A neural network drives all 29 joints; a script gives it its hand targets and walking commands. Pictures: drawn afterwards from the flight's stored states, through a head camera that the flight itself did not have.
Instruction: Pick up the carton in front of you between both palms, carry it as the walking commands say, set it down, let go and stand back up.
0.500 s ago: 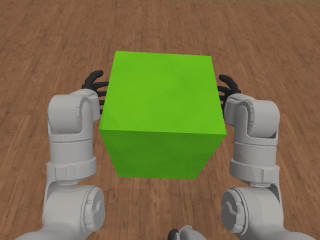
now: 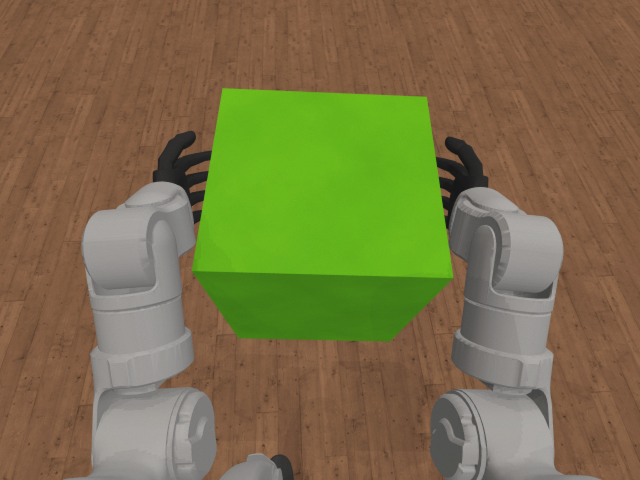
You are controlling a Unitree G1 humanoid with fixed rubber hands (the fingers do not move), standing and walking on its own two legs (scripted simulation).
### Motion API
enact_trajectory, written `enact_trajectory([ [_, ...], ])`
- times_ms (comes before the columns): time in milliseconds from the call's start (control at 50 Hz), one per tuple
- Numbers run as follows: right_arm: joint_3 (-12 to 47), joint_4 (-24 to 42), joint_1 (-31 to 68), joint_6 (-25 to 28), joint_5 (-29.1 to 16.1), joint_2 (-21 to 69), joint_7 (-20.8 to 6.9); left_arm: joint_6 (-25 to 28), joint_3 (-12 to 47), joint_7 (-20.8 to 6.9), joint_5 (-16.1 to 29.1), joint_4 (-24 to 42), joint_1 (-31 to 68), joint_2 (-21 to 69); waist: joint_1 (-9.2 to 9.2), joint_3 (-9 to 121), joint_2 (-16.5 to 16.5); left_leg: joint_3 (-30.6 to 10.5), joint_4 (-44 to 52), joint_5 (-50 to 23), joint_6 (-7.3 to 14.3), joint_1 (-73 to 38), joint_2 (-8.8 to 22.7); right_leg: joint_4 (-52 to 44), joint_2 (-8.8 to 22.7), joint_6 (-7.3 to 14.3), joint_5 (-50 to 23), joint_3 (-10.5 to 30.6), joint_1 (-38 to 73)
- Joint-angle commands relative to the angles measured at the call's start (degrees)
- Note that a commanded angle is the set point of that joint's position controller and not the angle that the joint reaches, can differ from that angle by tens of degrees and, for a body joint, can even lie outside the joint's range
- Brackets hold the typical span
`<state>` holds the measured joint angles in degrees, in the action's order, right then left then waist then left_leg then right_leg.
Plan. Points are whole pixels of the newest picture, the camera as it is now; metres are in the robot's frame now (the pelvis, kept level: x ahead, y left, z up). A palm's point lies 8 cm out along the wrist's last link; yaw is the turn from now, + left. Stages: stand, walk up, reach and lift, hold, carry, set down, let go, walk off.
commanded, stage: carry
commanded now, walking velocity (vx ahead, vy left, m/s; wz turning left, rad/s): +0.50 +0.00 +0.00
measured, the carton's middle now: (319, 234) +0.40 +0.00 +0.09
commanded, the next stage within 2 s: none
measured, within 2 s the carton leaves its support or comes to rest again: neither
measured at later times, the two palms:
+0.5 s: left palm (220, 39) +0.66 +0.14 +0.18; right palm (430, 33) +0.69 -0.16 +0.19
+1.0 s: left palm out of the picture +0.97 +0.14 +0.22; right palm out of the picture +0.95 -0.16 +0.21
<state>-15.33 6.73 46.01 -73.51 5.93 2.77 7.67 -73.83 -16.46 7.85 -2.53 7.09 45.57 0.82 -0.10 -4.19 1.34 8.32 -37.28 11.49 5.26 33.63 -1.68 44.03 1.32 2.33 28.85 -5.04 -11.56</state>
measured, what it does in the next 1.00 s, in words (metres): climbs: right foot, then left foot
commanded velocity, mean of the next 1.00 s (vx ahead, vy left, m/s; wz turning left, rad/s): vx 0.50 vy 0.00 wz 0.00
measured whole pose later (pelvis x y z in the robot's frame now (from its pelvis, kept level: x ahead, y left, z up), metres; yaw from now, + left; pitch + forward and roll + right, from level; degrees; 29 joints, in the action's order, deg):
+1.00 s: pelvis +0.58 +0.01 +0.07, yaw +0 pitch +5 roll +0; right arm -14.5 -2.9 45.6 -75.2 3.0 0.6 8.9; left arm -76.3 -17.0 7.7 -4.7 -3.4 47.8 0.3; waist -4.8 -1.3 0.0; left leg 6.3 -30.8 18.7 4.4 22.5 -1.1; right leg 72.3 -0.1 2.6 24.3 -1.0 -36.5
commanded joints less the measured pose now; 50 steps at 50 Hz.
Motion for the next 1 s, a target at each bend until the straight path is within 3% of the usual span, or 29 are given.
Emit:
enact_trajectory([
  [0, 39.2, -5.3, 36.1, -1.2, -25.2, 52.5, -13.3, -1.8, 39.6, -15.0, 23.0, -3.9, 39.8, 53.8, -5.41, 42.0, -17.9, -43.7, 12.8, -17.6, 15.6, -55.8, 21.4, 38.5, -6.2, 0.2, 1.1, 6.7, -28.6],
  [20, 39.3, -4.6, 37.8, -1.3, -26.9, 54.4, -14.0, -1.7, 38.5, -14.6, 21.8, -4.8, 40.3, 54.6, -5.53, 39.1, -13.6, -37.6, 10.6, -23.7, 14.3, -55.2, 19.5, 40.8, -4.1, 1.1, 0.8, 7.5, -34.0],
  [40, 40.0, -3.0, 41.0, -1.2, -28.8, 57.2, -14.6, -1.4, 37.2, -14.1, 20.8, -4.5, 40.8, 55.2, -5.49, 36.6, -6.7, -32.6, 9.4, -26.5, 11.9, -53.2, 18.4, 38.8, -2.6, 1.3, -1.2, 7.3, -36.2],
  [60, 40.7, -1.2, 44.3, -1.0, -30.6, 59.4, -15.0, -1.1, 36.1, -13.5, 19.8, -4.3, 41.0, 55.9, -5.19, 35.1, -3.7, -29.7, 10.0, -27.0, 10.1, -50.8, 17.4, 35.0, -1.4, 1.2, -3.4, 7.3, -36.3],
  [80, 41.0, 0.3, 46.8, -0.8, -32.1, 61.0, -15.2, -0.9, 35.3, -12.9, 19.0, -4.3, 40.8, 56.2, -4.74, 35.2, -3.1, -27.6, 11.5, -24.3, 9.0, -49.0, 16.7, 31.8, -0.8, 1.2, -5.1, 7.2, -35.0],
  [100, 41.1, 1.3, 48.5, -0.7, -33.1, 61.7, -15.2, -0.7, 34.8, -12.3, 18.2, -4.1, 40.4, 56.2, -4.17, 35.0, -3.5, -26.3, 12.4, -23.5, 8.1, -48.0, 16.7, 28.8, -0.4, 1.0, -5.9, 6.6, -34.1],
  [200, 39.9, 2.3, 48.6, -1.1, -33.1, 59.2, -14.7, -0.4, 34.2, -10.4, 15.1, -4.0, 38.3, 53.0, -4.32, 32.7, -6.5, -19.2, 14.6, -22.9, 9.1, -45.1, 15.7, 14.0, 0.0, -0.6, -6.8, 2.5, -33.7],
  [300, 37.6, -5.8, 44.0, -2.0, -30.5, 57.1, -15.2, -1.7, 35.0, -11.0, 16.1, -8.5, 38.4, 53.0, -3.58, 28.0, -9.8, -10.0, 13.4, -28.2, 5.1, -37.7, 12.4, -5.1, -2.6, 0.1, -15.1, -3.8, -21.3],
  [340, 36.3, -8.9, 43.0, -2.1, -29.3, 56.9, -15.3, -1.9, 35.1, -11.8, 17.4, -11.0, 39.0, 54.6, 0.05, 30.1, -9.8, -5.1, 3.6, -40.1, 2.2, -34.0, 11.3, -12.0, -6.3, 1.5, -18.0, -8.0, -7.5],
  [360, 35.6, -10.4, 42.2, -2.1, -28.7, 57.0, -15.4, -1.8, 35.0, -12.3, 18.1, -12.3, 38.9, 55.1, 2.73, 33.9, -7.6, -2.6, -5.2, -37.5, -0.1, -28.3, 9.7, -14.1, -5.6, 2.7, -18.8, -7.0, 5.3],
  [380, 35.1, -11.3, 43.3, -2.1, -28.3, 56.9, -15.4, -1.7, 34.7, -12.8, 18.8, -13.3, 37.8, 55.8, 5.93, 37.4, -1.9, -2.5, -16.8, -20.0, -2.3, -17.5, 8.0, -15.4, 4.5, 4.5, -11.3, 7.7, 17.7],
  [400, 34.4, -11.7, 43.4, -2.3, -27.9, 58.4, -15.4, -1.0, 34.7, -13.0, 19.3, -14.5, 39.4, 55.6, 4.72, 40.0, 15.3, -3.9, -30.7, 11.7, -4.1, 0.5, -1.3, -21.7, 19.0, 13.0, -16.8, 38.3, 28.2],
  [420, 34.2, -11.5, 45.4, -2.1, -26.9, 58.0, -15.1, -1.0, 35.2, -13.4, 21.0, -13.0, 40.8, 58.3, 4.92, 37.3, 13.5, -9.2, -41.1, 17.9, -2.9, 8.5, -1.9, -21.9, 18.7, 16.3, -21.4, 41.7, 28.2],
  [460, 32.7, -10.2, 44.9, -1.5, -25.5, 58.2, -14.0, -0.6, 37.1, -14.4, 25.3, -7.6, 47.4, 62.5, 5.4, 34.3, 2.5, -10.6, -44.1, 15.3, -1.6, 13.4, 1.1, -18.0, 16.4, 14.3, -34.1, 30.8, 25.2],
  [480, 32.0, -9.5, 44.2, -1.3, -24.7, 58.0, -13.3, -0.3, 38.1, -14.6, 27.3, -5.0, 50.2, 64.2, 4.88, 33.5, 0.5, -10.6, -40.8, 13.2, -1.5, 13.4, 2.6, -18.3, 15.5, 12.5, -34.5, 27.2, 23.1],
  [520, 31.4, -7.8, 42.8, -1.0, -23.2, 57.4, -11.9, 0.1, 39.2, -14.7, 29.8, -1.3, 52.5, 65.7, 3.95, 34.3, 2.0, -9.8, -36.0, 11.0, -1.8, 11.3, 3.4, -20.3, 14.3, 10.7, -29.7, 23.6, 21.1],
  [600, 32.2, -5.3, 40.2, -0.4, -20.5, 54.5, -10.0, 0.0, 39.9, -14.6, 30.3, 1.4, 51.0, 63.8, 4.5, 33.6, 3.8, -7.0, -25.3, 11.0, -3.1, 13.6, 3.9, -21.5, 14.0, 12.0, -32.6, 18.3, 21.7],
  [640, 33.1, -4.4, 39.7, -0.6, -20.0, 53.0, -9.6, -0.4, 39.9, -14.5, 29.9, 1.4, 49.7, 61.9, 4.94, 32.4, 4.4, -5.5, -17.2, 8.5, -3.3, 11.1, 3.7, -21.3, 12.8, 11.2, -34.4, 14.5, 20.3],
  [720, 34.2, -6.8, 38.0, -1.4, -20.2, 51.6, -10.1, -1.2, 39.0, -14.6, 27.5, -3.7, 44.7, 58.9, 4.58, 30.0, 7.5, -0.3, -3.9, 4.1, -2.1, 2.4, 0.9, -18.8, 10.3, 7.8, -44.6, 7.4, 17.7],
  [740, 34.4, -7.6, 38.5, -1.6, -20.7, 51.7, -10.4, -1.3, 38.6, -14.8, 26.8, -5.3, 43.7, 58.5, 3.5, 30.2, 7.7, 1.6, -0.2, 4.2, -1.5, -2.8, -0.9, -15.7, 9.6, 6.5, -51.0, 5.1, 16.2],
  [760, 34.5, -8.8, 38.5, -1.7, -21.3, 52.2, -10.9, -1.4, 38.2, -14.9, 26.2, -6.8, 43.0, 58.3, 1.19, 31.7, 7.1, 4.3, 4.5, 2.0, -0.9, -11.4, -3.4, -9.5, 8.6, 5.0, -56.9, 1.9, 13.8],
  [780, 34.2, -10.5, 37.6, -1.6, -21.9, 52.7, -11.4, -1.5, 37.8, -15.0, 25.4, -8.1, 42.5, 58.1, -1.73, 35.5, 5.2, 3.9, 7.1, -0.5, 0.1, -25.3, -3.1, -1.3, 7.3, 2.9, -55.9, -0.9, 7.9],
  [800, 34.0, -11.4, 37.1, -1.5, -22.5, 53.3, -12.0, -1.6, 37.5, -15.1, 24.9, -8.9, 42.9, 57.9, -4.95, 39.4, -0.4, -10.0, 8.6, 5.4, 2.4, -39.2, 6.5, 9.8, 6.0, 0.4, -38.3, -0.6, -3.3],
  [820, 33.4, -12.6, 38.4, -1.0, -22.6, 52.6, -12.2, -1.9, 36.4, -15.3, 24.7, -9.6, 43.3, 59.1, -4.92, 42.6, -18.2, -41.0, 13.8, 0.2, 11.8, -51.4, 21.2, 24.4, -3.4, -1.4, -9.9, 1.1, -22.4],
  [840, 34.1, -11.5, 39.6, -1.0, -24.0, 55.1, -12.8, -1.7, 36.1, -15.1, 24.2, -9.8, 45.3, 59.2, -5.2, 39.4, -17.6, -45.2, 15.2, -7.5, 14.1, -52.7, 21.4, 35.3, -5.0, -0.8, 0.9, 5.9, -32.0],
  [880, 36.3, -6.2, 45.7, -0.8, -28.1, 59.2, -13.8, -1.2, 34.8, -14.1, 22.7, -8.8, 45.3, 59.6, -5.06, 35.8, -5.6, -34.4, 10.0, -20.2, 11.7, -49.9, 19.4, 38.4, -1.5, 0.6, -1.3, 7.2, -37.8],
  [900, 37.3, -3.5, 48.8, -0.6, -30.2, 61.1, -14.1, -1.1, 34.0, -13.4, 21.9, -8.0, 45.1, 59.8, -4.54, 34.7, -3.4, -30.8, 10.4, -20.0, 9.8, -47.1, 18.2, 35.1, -0.3, 0.8, -3.4, 7.4, -37.4],
  [940, 38.4, -0.1, 52.0, -0.4, -32.7, 62.5, -14.2, -0.9, 33.3, -12.0, 20.3, -6.9, 43.7, 59.2, -3.03, 35.1, -4.7, -26.7, 12.7, -15.0, 7.7, -44.5, 16.9, 29.4, 0.6, 0.7, -5.3, 6.8, -34.8],
  [980, 38.5, 1.4, 51.5, -0.6, -33.4, 61.7, -14.1, -0.7, 33.1, -10.9, 18.6, -6.3, 41.7, 57.5, -3.3, 35.0, -6.4, -23.9, 13.5, -15.7, 8.5, -43.9, 16.6, 24.6, 0.4, 0.0, -4.6, 4.9, -34.8],
])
